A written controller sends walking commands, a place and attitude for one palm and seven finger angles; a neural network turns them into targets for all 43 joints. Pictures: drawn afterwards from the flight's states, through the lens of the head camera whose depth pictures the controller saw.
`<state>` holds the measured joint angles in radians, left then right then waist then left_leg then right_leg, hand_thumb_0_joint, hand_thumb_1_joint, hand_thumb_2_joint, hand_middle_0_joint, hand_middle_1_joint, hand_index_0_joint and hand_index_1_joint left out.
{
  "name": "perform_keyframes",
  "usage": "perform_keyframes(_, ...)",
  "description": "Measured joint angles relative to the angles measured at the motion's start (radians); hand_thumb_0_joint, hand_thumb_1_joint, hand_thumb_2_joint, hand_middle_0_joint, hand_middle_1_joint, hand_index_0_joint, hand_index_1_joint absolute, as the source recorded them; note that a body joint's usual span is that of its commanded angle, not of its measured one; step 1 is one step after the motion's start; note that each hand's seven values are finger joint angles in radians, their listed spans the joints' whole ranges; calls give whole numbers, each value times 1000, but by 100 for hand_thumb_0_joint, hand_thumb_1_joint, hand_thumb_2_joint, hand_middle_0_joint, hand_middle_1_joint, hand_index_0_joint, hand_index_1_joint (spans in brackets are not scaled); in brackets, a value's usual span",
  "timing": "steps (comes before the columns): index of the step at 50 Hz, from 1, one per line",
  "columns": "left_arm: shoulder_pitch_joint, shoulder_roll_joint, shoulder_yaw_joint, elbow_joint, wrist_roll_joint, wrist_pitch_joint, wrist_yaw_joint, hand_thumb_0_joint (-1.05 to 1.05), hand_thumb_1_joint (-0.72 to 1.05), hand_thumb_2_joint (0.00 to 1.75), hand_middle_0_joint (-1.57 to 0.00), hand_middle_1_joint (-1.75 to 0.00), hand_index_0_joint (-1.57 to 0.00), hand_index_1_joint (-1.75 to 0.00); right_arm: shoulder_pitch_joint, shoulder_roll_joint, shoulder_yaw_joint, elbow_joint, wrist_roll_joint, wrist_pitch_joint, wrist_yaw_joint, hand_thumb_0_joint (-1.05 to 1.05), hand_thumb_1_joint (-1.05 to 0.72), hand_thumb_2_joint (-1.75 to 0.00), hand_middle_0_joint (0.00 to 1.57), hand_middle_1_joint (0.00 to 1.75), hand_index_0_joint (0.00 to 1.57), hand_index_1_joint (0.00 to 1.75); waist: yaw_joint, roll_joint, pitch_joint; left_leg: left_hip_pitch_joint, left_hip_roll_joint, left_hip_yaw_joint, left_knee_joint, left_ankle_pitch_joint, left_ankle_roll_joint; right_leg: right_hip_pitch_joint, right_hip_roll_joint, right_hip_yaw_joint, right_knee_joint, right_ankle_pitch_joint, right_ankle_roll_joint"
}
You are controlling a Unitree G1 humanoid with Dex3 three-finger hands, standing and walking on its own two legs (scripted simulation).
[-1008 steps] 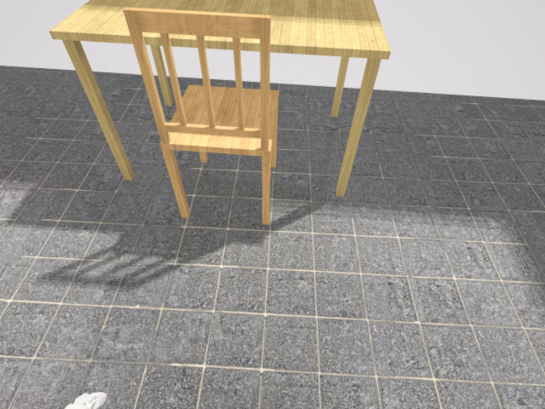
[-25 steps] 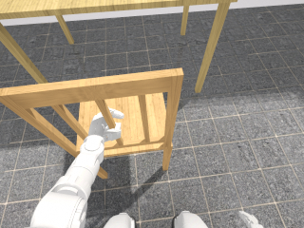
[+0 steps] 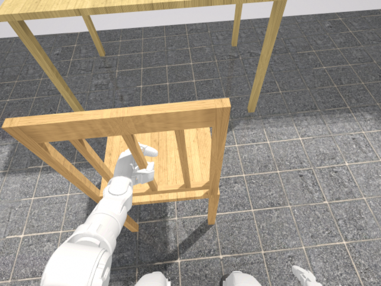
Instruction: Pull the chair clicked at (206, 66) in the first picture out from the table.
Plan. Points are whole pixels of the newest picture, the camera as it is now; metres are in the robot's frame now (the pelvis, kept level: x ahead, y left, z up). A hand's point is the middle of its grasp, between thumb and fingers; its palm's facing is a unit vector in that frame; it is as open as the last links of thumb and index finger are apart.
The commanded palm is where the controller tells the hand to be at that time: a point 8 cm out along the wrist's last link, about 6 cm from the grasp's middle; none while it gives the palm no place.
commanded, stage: step backward, pulling the chair out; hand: left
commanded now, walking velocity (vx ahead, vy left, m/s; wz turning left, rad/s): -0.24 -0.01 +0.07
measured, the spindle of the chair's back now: (143, 166) +0.39 +0.14 -0.07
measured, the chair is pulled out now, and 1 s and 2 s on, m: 0.49 0.64 0.64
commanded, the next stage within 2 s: stop walking, hand still on the chair in 0.22 s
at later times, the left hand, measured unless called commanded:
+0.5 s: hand (146, 220) +0.25 +0.11 -0.05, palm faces +0.02 -0.98 -0.19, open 5.2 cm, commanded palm +0.23 +0.16 -0.03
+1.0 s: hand (144, 235) +0.22 +0.11 -0.05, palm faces -0.07 -0.98 -0.18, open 5.3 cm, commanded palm +0.20 +0.16 -0.03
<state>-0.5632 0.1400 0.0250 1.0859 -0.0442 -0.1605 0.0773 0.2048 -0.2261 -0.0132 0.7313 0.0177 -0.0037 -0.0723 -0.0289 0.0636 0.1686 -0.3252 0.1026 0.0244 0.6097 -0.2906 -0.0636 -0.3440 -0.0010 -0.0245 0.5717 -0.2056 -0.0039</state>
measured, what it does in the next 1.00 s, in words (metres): steps on the spot: left foot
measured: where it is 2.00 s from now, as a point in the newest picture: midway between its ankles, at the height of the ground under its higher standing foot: outside the picture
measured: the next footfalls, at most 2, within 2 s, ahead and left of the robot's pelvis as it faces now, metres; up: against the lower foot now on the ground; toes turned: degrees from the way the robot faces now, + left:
left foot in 0.20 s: -0.03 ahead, +0.15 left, +0.00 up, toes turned +2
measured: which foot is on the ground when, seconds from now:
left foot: down 0.00-0.02, up 0.04-0.18, down 0.20-1.00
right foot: down 0.00-1.00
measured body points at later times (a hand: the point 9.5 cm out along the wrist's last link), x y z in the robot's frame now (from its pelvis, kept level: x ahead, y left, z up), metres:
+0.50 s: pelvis -0.08 -0.01 +0.00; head -0.04 -0.04 +0.44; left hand +0.24 +0.17 -0.03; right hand +0.00 -0.26 -0.14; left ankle -0.07 +0.14 -0.72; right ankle +0.01 -0.12 -0.73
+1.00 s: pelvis -0.03 +0.02 +0.01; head -0.04 -0.01 +0.46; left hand +0.22 +0.17 -0.03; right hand +0.12 -0.21 -0.10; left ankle -0.07 +0.14 -0.73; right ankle +0.01 -0.12 -0.73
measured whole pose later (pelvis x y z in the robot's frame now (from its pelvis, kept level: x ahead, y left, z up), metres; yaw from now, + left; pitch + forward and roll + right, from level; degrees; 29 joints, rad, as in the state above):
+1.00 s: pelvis -0.03 +0.02 +0.01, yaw -1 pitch -2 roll +0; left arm -0.03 0.07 -0.15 0.66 -0.03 -0.03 0.10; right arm 0.20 -0.22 0.03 0.68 0.01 -0.01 -0.12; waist 0.00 0.07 0.00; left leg -0.12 0.02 0.05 0.46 -0.31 -0.01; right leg -0.27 -0.06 -0.03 0.48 -0.18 0.03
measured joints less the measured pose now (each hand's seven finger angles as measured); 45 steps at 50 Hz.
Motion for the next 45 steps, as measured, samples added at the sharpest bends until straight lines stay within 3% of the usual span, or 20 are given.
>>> perform_keyframes(2,-1,3,12,12,-4,-11,-2,5,71,80,-27,-118,-50,-144,-5,8,5,19,12,-2,-2,1,-91,-90,21,30,21,30,-10,19,4,-30,12,-17,38,-14,2,-8,15,-15,-10,-4,-9)
perform_keyframes(6,-11,-3,24,24,-10,0,1,6,71,80,-27,-118,-50,-144,1,-9,9,41,27,-15,-20,1,-91,-90,21,30,21,30,-22,-2,-13,-71,-57,-43,170,-171,14,-58,-19,-9,0,7,-12)
perform_keyframes(8,-19,-9,20,24,-12,15,4,6,71,80,-26,-118,-50,-144,5,-30,12,44,31,-20,-31,1,-91,-90,21,30,21,30,-31,-9,-21,-39,-70,-31,119,-153,17,-78,-38,-9,5,20,-4)
perform_keyframes(11,-35,-16,-2,24,-14,37,7,5,71,80,-25,-120,-50,-144,11,-59,3,45,34,-22,-49,1,-91,-90,21,30,21,30,-42,-14,-32,24,-63,-2,-12,-13,29,-110,-57,-15,31,27,14)
perform_keyframes(13,-39,-10,-14,28,-19,45,10,5,72,80,-24,-121,-50,-144,9,-59,-6,41,31,-18,-52,1,-91,-90,21,30,21,30,-27,-41,-25,32,-75,25,-19,-9,34,-113,-68,6,27,46,22)
perform_keyframes(16,-20,-13,-14,29,-25,45,5,5,72,79,-24,-121,-50,-144,30,-59,-13,15,16,-11,-48,1,-91,-90,21,30,20,30,-13,-28,-35,19,-57,35,-2,-21,36,-104,-55,4,72,-79,21)
perform_keyframes(20,53,-3,-13,-65,-21,66,3,5,71,79,-26,-121,-50,-144,49,-34,-5,-22,19,7,-28,1,-91,-90,20,30,20,30,-13,-6,-12,24,-21,24,32,-27,20,-58,-29,-21,-1,83,7)
perform_keyframes(22,110,-3,-16,-119,-22,74,9,5,71,80,-27,-122,-50,-144,60,-20,5,-34,25,12,-29,1,-91,-90,20,30,20,30,-18,-2,-25,18,-17,21,43,-47,23,-62,-24,-26,10,58,-7)
perform_keyframes(25,190,-16,-15,-172,-22,79,21,5,71,80,-27,-121,-50,-144,62,-9,20,-24,23,14,-37,1,-91,-90,21,30,20,30,-20,-8,-56,24,-39,14,32,-113,48,-62,-31,-17,-4,51,-9)
perform_keyframes(28,250,-33,-24,-203,-15,90,29,5,71,80,-28,-122,-50,-144,61,-11,31,-10,12,8,-46,1,-91,-90,21,30,20,30,-21,-10,-82,53,-59,7,-16,-88,61,-43,-39,-12,-32,60,-2)
perform_keyframes(34,348,-64,-68,-253,-6,104,34,5,70,79,-27,-122,-50,-144,61,-27,28,-14,5,6,-56,1,-91,-90,21,30,20,30,-5,9,-121,112,-59,8,-87,16,47,6,-36,-10,-72,52,14)
perform_keyframes(45,482,-77,-152,-366,15,120,27,4,69,80,-25,-124,-50,-144,20,-4,34,-38,1,-6,-54,1,-91,-90,21,30,20,30,22,2,-167,182,-77,25,-134,-12,49,58,-54,3,-93,41,30)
